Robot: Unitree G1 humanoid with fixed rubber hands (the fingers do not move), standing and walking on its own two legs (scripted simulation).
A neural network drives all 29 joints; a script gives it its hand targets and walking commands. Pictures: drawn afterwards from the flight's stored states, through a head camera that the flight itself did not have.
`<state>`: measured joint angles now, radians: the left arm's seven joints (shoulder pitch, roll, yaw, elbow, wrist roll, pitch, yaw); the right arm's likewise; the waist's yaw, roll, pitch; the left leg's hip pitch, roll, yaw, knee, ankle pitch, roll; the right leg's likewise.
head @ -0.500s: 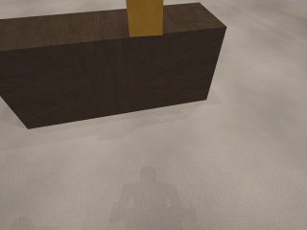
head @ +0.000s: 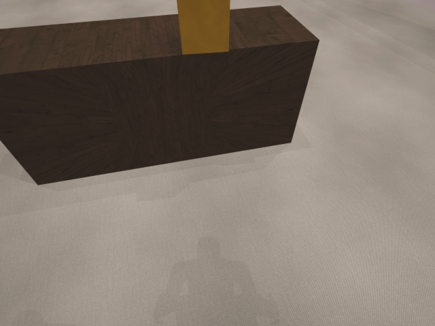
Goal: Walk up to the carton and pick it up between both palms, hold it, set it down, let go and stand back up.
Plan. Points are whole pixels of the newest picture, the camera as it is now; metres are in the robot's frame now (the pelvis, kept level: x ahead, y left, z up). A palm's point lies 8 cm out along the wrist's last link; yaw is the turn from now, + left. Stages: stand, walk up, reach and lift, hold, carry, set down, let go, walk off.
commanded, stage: stand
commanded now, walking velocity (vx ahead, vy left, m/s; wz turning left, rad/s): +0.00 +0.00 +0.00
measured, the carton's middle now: (202, 15) +1.33 +0.10 +0.04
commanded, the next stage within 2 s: walk up in 0.22 s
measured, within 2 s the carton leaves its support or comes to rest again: neither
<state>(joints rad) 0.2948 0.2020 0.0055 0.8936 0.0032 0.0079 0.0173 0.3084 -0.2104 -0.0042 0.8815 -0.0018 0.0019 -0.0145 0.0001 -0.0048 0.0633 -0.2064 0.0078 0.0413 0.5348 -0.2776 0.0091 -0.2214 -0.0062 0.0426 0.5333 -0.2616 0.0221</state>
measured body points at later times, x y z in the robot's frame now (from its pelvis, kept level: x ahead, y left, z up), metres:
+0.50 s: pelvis +0.01 +0.00 +0.00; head +0.01 +0.00 +0.45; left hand +0.04 +0.24 -0.15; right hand +0.03 -0.25 -0.15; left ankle +0.01 +0.11 -0.73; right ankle +0.02 -0.13 -0.73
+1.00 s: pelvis +0.16 +0.02 -0.04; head +0.17 +0.04 +0.41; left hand +0.08 +0.27 -0.19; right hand +0.29 -0.22 -0.14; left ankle +0.23 +0.14 -0.73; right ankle +0.06 -0.12 -0.67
